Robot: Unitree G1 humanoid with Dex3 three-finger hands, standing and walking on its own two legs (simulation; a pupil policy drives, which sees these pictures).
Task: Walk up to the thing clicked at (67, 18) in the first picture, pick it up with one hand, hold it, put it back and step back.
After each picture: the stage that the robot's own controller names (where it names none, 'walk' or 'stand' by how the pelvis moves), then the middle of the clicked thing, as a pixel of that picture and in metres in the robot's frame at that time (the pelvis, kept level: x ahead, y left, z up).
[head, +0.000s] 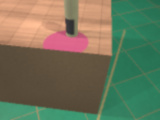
stand; (71, 14) +0.76 +0.06 +0.06
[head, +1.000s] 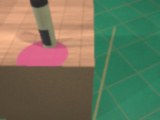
walk; (44, 23) +0.63 +0.20 +0.07
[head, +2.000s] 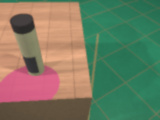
stand; (30, 48) +0.47 +0.20 +0.07
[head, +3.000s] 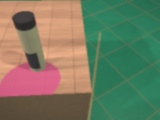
stand; (31, 45) +0.49 +0.20 +0.06
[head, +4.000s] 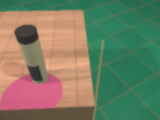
stand; (34, 57) +0.45 +0.19 +0.06
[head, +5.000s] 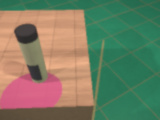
stand; (33, 56) +0.46 +0.19 +0.06
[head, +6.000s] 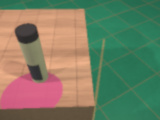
stand; (34, 56) +0.45 +0.19 +0.06
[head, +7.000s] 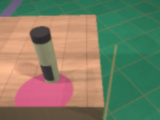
rise first; (46, 57) +0.46 +0.18 +0.06
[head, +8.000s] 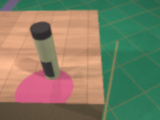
go down; (47, 54) +0.47 +0.18 +0.06
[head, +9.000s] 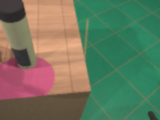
go down; (20, 39) +0.48 +0.17 +0.09
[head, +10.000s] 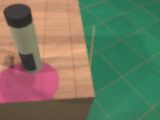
approach; (26, 44) +0.47 +0.17 +0.09
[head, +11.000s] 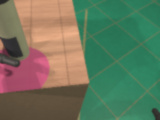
close in; (8, 26) +0.48 +0.18 +0.13
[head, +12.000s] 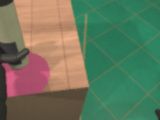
lift; (8, 32) +0.47 +0.19 +0.13
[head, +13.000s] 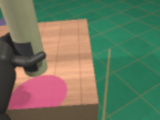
lift; (25, 32) +0.35 +0.14 +0.29
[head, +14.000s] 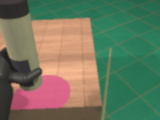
hold; (22, 49) +0.33 +0.16 +0.24
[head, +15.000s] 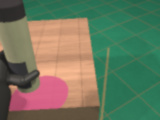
hold; (19, 51) +0.33 +0.17 +0.23
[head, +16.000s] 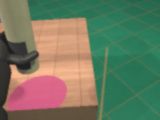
crouch; (19, 32) +0.38 +0.17 +0.26
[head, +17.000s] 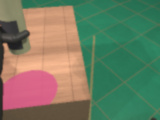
lower; (10, 12) +0.48 +0.18 +0.24
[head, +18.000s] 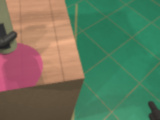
lower; out of the picture +0.51 +0.19 +0.14
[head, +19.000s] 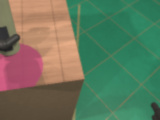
lower; out of the picture +0.51 +0.18 +0.14
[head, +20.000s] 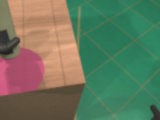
lower; out of the picture +0.50 +0.19 +0.14
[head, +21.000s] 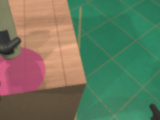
lower; out of the picture +0.50 +0.19 +0.13
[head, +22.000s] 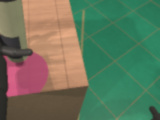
open; (12, 26) +0.48 +0.17 +0.13
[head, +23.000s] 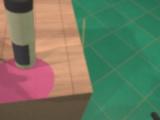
sink last; (22, 34) +0.47 +0.16 +0.11
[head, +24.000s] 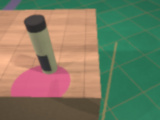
stand; (43, 47) +0.49 +0.19 +0.10
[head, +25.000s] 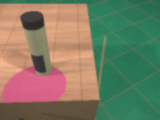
stand; (38, 47) +0.47 +0.17 +0.09
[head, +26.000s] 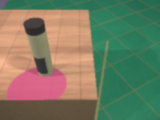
walk; (40, 50) +0.49 +0.18 +0.07
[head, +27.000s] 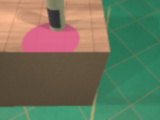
walk; (54, 2) +0.64 +0.12 +0.09
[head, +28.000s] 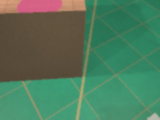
walk; out of the picture +0.92 +0.22 +0.09
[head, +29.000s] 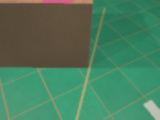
stand; out of the picture +1.21 +0.17 +0.08
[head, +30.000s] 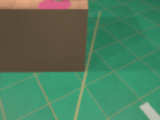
stand; out of the picture +1.20 +0.18 +0.06
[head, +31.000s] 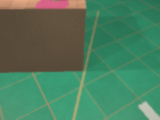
stand; out of the picture +1.20 +0.19 +0.06
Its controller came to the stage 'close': yes
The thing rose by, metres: 0.20
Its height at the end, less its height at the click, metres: +0.00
